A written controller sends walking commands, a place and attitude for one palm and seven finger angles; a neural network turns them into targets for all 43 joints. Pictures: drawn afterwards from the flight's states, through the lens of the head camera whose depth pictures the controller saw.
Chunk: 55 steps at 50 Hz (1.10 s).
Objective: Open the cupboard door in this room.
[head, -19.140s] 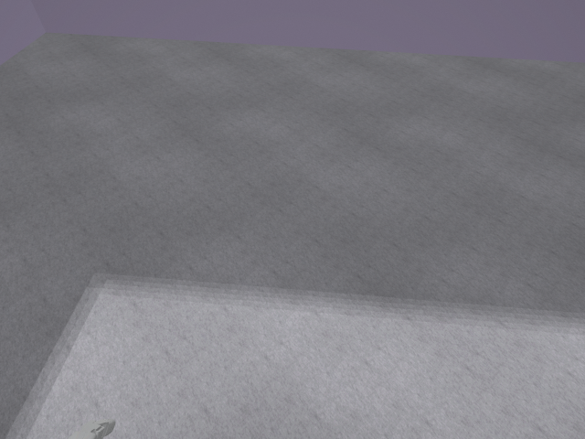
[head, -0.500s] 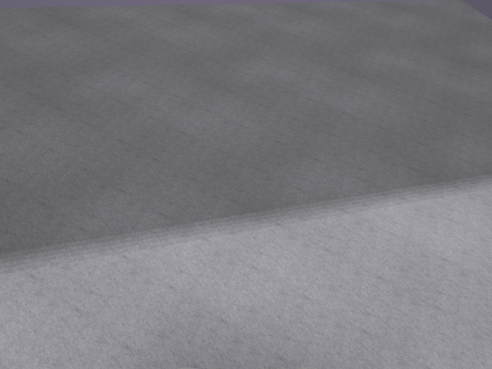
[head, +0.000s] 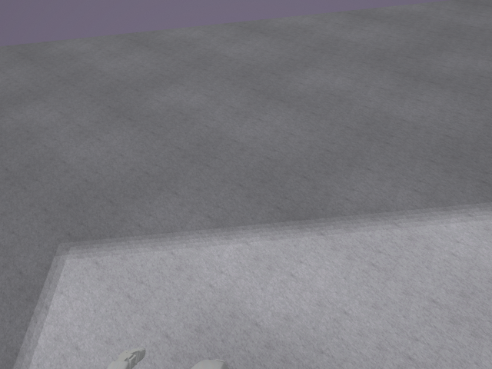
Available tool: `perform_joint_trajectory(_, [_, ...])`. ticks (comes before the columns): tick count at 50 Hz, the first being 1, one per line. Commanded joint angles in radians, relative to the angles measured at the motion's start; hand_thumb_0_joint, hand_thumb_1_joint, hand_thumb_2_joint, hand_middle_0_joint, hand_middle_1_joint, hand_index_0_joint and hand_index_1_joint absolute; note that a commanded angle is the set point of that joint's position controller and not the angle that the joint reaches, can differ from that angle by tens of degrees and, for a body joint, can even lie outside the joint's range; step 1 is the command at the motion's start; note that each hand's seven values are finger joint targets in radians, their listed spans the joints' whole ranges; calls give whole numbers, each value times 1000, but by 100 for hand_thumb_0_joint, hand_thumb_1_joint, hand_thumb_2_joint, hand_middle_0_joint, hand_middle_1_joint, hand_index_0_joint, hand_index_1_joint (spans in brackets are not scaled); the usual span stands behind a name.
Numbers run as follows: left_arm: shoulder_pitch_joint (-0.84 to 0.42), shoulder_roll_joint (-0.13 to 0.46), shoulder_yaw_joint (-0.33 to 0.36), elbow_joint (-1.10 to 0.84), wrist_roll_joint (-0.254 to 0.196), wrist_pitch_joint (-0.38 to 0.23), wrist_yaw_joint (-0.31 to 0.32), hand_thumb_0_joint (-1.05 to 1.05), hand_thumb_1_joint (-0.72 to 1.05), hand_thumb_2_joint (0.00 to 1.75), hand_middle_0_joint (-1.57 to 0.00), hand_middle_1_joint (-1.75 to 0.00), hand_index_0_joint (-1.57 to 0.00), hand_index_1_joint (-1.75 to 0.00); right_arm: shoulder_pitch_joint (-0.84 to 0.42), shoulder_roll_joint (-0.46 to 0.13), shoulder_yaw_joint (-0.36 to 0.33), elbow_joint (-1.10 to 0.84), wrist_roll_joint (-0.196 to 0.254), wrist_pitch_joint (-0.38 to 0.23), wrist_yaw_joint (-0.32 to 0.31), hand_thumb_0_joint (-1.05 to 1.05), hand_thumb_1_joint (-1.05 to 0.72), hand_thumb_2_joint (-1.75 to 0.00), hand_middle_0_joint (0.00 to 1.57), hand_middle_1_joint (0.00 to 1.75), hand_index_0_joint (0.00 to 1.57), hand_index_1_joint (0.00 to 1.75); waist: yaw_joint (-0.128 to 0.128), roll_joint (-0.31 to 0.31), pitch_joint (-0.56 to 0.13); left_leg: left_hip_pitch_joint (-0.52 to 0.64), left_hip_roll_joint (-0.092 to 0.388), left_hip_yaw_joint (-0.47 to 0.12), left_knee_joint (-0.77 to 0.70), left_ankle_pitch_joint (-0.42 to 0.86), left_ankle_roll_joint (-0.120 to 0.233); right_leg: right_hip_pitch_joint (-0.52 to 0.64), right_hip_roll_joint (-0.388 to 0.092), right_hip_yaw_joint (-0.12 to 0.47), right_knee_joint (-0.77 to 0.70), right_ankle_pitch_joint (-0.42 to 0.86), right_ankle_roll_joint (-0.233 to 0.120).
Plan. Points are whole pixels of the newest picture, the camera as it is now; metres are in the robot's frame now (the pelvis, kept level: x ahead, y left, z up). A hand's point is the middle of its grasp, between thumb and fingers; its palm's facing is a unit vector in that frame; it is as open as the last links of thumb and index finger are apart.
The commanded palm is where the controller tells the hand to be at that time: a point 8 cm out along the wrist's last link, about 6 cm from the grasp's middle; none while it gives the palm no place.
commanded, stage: turn or walk to find it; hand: left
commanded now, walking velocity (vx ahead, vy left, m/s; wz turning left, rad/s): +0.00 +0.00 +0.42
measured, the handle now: out of the picture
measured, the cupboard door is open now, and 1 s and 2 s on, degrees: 0 0 0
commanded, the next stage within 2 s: stand and wait in 0.58 s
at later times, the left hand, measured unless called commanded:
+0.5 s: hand out of the picture -0.07 +0.24 -0.19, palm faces +0.30 -0.92 -0.26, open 7.4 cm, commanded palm none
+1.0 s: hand out of the picture -0.01 +0.20 -0.14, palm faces +0.45 -0.85 -0.28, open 7.4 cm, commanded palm none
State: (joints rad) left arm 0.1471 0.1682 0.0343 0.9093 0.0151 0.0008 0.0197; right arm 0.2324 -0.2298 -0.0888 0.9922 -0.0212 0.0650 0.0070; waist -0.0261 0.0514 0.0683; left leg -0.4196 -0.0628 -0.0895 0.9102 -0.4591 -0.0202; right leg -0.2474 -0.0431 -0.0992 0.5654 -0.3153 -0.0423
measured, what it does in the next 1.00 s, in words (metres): steps on the spot, turning left: left foot, then right foot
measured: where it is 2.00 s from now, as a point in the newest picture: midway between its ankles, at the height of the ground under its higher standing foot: outside the picture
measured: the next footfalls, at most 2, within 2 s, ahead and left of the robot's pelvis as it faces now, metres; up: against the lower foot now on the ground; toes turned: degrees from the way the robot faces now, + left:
left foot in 0.44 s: -0.02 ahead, +0.14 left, +0.00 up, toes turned +17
right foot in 0.86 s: +0.07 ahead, -0.09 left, +0.00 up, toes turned +18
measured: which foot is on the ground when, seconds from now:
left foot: up 0.00-0.42, down 0.44-0.86, up 0.88-1.00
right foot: down 0.00-0.44, up 0.46-0.84, down 0.86-1.00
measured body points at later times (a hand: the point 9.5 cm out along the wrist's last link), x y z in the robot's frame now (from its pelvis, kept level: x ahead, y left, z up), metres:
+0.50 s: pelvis -0.02 +0.03 -0.01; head +0.01 +0.06 +0.44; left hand -0.09 +0.28 -0.17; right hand +0.16 -0.18 -0.14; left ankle -0.06 +0.13 -0.74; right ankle -0.01 -0.10 -0.71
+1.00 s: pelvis -0.02 -0.02 +0.00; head +0.03 -0.04 +0.45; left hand -0.03 +0.25 -0.12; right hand +0.13 -0.23 -0.17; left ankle -0.10 +0.10 -0.65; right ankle +0.03 -0.10 -0.74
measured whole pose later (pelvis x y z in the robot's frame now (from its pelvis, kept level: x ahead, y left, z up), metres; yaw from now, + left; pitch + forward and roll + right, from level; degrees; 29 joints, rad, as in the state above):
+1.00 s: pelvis -0.02 -0.02 +0.00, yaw +27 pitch -1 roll +2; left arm 0.16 0.17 0.03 0.90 0.02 0.00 0.02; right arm 0.22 -0.25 -0.10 0.99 -0.02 0.07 0.02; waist -0.03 0.05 0.08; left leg -0.47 -0.03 -0.05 1.12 -0.43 -0.04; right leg -0.24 -0.08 -0.15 0.54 -0.29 -0.03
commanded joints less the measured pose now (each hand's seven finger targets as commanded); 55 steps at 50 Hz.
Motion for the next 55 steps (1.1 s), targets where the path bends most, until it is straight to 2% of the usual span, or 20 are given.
perform_joint_trajectory(1, [-7,173,44,-67,0,-15,13,0,90,90,-20,-30,-20,-30,23,-75,-15,-56,-3,-8,5,0,-90,-90,20,30,20,30,0,-179,-20,-130,74,15,325,86,-25,41,-267,153,-269,252,-64])
perform_joint_trajectory(9, [140,195,51,-6,7,-19,14,0,90,90,-20,-30,-20,-30,-60,-64,3,-57,1,-8,3,0,-90,-90,20,30,20,30,55,-205,-54,-128,102,69,162,45,-58,187,-299,88,-228,464,-85])
perform_joint_trajectory(14, [182,227,58,28,15,-10,11,0,90,90,-20,-30,-20,-30,-129,-47,22,-74,11,-22,2,0,-90,-90,20,30,20,30,86,-237,-83,-32,93,134,-69,-10,-41,215,-314,55,-175,582,-103])
perform_joint_trajectory(17, [173,242,63,35,16,-4,10,0,90,90,-20,-30,-20,-30,-118,-52,26,-79,15,-31,0,0,-90,-90,20,30,20,30,75,-258,-107,51,84,164,-205,15,-24,201,-326,43,-140,576,-96])
perform_joint_trajectory(19, [145,243,66,39,9,0,9,0,90,90,-20,-30,-20,-30,-70,-64,26,-71,13,-42,-1,0,-90,-90,20,30,20,30,37,-227,-121,180,86,181,-406,161,-12,146,-305,-6,-60,506,-42])
perform_joint_trajectory(20, [142,228,64,37,0,6,6,0,90,90,-20,-30,-20,-30,-36,-100,18,-64,10,-51,1,0,-90,-90,20,30,20,30,12,-144,-144,316,121,143,-528,309,6,51,-274,-49,42,416,9])
perform_joint_trajectory(21, [162,175,59,11,-5,11,2,0,90,90,-20,-30,-20,-30,-4,-196,-5,-67,1,-61,-2,0,-90,-90,20,30,20,30,-3,123,-176,475,335,-130,-562,584,94,-169,-155,-106,226,60,82])
perform_joint_trajectory(22, [111,138,33,-22,0,17,1,0,90,90,-20,-30,-20,-30,41,-254,-16,-57,5,-50,-6,0,-90,-90,20,30,20,30,-27,231,-147,464,480,-246,-565,866,209,-288,-88,-62,378,-348,110])
perform_joint_trajectory(24, [27,150,39,-19,1,35,7,0,90,90,-20,-30,-20,-30,1,-222,-11,-52,0,-49,-25,0,-90,-90,20,30,20,30,-26,202,-72,335,423,-212,-577,710,227,-306,-88,48,512,-287,110])
perform_joint_trajectory(27, [68,153,41,15,0,32,-8,0,90,90,-20,-30,-20,-30,-99,-173,7,-84,1,-56,-28,0,-90,-90,20,30,20,30,26,105,-47,292,320,-91,-565,714,184,-275,-77,56,525,-143,120])
perform_joint_trajectory(29, [76,149,39,15,0,30,-10,0,90,90,-20,-30,-20,-30,-87,-173,3,-85,3,-60,-25,0,-90,-90,20,30,20,30,24,82,-77,314,302,-72,-559,724,181,-259,-67,54,486,-123,127])
perform_joint_trajectory(38, [18,136,34,-40,-7,20,-5,0,90,90,-20,-30,-20,-30,-55,-177,-18,-96,-4,-47,-18,0,-90,-90,20,30,20,30,4,139,-94,275,275,-191,-513,719,183,-130,-1,40,176,-127,119])
perform_joint_trajectory(41, [103,148,41,-24,-10,4,-2,0,90,90,-20,-30,-20,-30,-72,-166,-22,-107,3,-44,-17,0,-90,-90,20,30,20,30,51,100,-135,189,222,-193,-426,645,132,66,7,26,-105,81,110])
perform_joint_trajectory(42, [140,189,48,-17,-4,-7,3,0,90,90,-20,-30,-20,-30,-62,-134,-21,-110,10,-46,-12,0,-90,-90,20,30,20,30,67,10,-156,84,167,-154,-347,483,80,207,-74,92,-211,176,93])
perform_joint_trajectory(43, [163,278,66,-16,12,-16,13,0,90,90,-20,-30,-20,-30,-45,-66,-9,-131,16,-48,-5,0,-90,-90,20,30,20,30,74,-265,-167,-115,31,1,-150,128,7,340,-321,314,-244,328,8])
perform_joint_trajectory(44, [163,300,70,-26,7,-14,12,0,90,90,-20,-30,-20,-30,-71,-88,-16,-147,8,-37,-10,0,-90,-90,20,30,20,30,87,-313,-138,-131,14,22,52,-150,-9,212,-459,387,-261,411,-99])
perform_joint_trajectory(45, [120,269,73,-39,3,-13,16,0,90,90,-20,-30,-20,-30,-81,-105,-22,-133,2,-22,-9,0,-90,-90,20,30,20,30,78,-315,-78,-126,49,-23,200,-129,-2,85,-438,374,-289,299,-127])
perform_joint_trajectory(46, [64,240,61,-52,2,-8,14,0,90,90,-20,-30,-20,-30,-75,-102,-26,-113,2,-15,-4,0,-90,-90,20,30,20,30,47,-228,-25,-135,58,-17,294,-58,-4,31,-380,310,-294,215,-113])
perform_joint_trajectory(48, [-16,189,47,-77,2,-8,14,0,90,90,-20,-30,-20,-30,-5,-82,-23,-75,-2,-8,9,0,-90,-90,20,30,20,30,-1,-184,-21,-135,83,15,342,55,-21,28,-300,152,-271,206,-65])
perform_joint_trajectory(55, [87,216,55,-46,11,-11,14,0,90,90,-20,-30,-20,-30,-65,-70,-5,-83,0,-6,14,0,-90,-90,20,30,20,30,54,-210,-43,-107,107,95,149,34,-55,128,-315,63,-248,309,-79])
